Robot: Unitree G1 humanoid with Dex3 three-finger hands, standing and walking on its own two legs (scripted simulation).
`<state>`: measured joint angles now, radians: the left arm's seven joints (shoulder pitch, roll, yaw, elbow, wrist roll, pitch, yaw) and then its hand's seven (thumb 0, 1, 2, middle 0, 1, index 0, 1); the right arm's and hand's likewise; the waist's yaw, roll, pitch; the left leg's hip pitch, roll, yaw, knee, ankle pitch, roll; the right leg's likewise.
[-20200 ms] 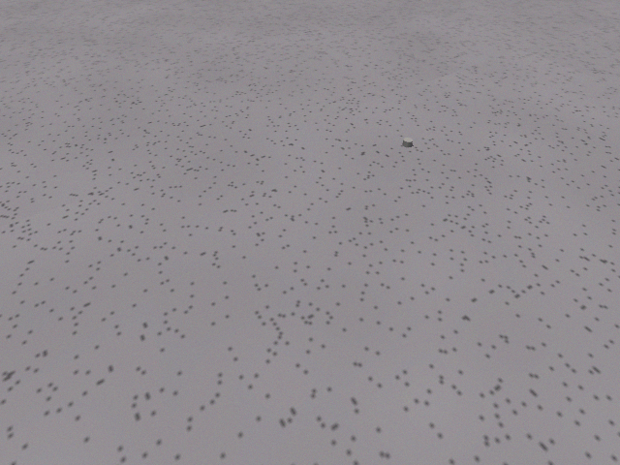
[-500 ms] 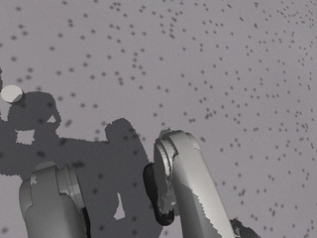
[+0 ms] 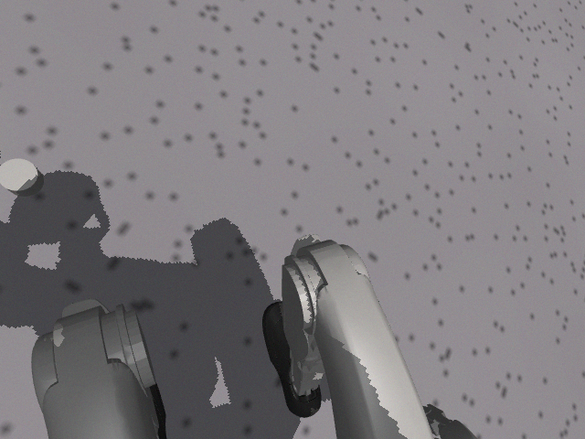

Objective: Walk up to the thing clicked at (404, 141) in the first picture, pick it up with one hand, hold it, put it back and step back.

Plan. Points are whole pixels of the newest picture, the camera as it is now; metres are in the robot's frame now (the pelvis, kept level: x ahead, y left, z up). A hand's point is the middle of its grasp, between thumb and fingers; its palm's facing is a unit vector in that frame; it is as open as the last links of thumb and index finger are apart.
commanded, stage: rise first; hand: left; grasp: from above
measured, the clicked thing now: (21, 178) +0.52 +0.26 -0.30
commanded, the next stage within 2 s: approach in 1.14 s
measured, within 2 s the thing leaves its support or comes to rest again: neither
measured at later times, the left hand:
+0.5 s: hand out of the picture +0.48 +0.30 -0.18, palm faces -0.43 -0.10 -0.90, open 13.0 cm
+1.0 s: hand out of the picture +0.49 +0.30 -0.18, palm faces -0.43 -0.10 -0.90, open 13.1 cm
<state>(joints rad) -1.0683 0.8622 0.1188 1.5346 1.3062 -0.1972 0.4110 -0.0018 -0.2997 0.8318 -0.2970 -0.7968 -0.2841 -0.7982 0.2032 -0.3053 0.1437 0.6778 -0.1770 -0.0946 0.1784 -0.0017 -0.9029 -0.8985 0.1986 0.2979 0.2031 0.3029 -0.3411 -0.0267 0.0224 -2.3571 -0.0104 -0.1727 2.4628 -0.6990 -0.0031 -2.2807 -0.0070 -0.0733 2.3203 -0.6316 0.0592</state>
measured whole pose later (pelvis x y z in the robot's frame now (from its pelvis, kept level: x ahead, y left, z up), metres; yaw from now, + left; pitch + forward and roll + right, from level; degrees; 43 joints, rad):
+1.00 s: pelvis +0.00 +0.00 +0.00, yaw +0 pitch +33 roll -11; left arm -1.06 0.86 0.13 1.53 1.30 -0.19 0.41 0.00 -0.34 0.86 -0.27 -0.81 -0.25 -0.82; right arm 0.21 -0.32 0.14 0.67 -0.18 -0.10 0.18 0.00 -0.90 -0.90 0.20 0.30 0.20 0.30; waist -0.34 -0.02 0.02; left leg -2.36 -0.01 -0.17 2.47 -0.70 0.00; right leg -2.28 -0.01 -0.07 2.32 -0.63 0.06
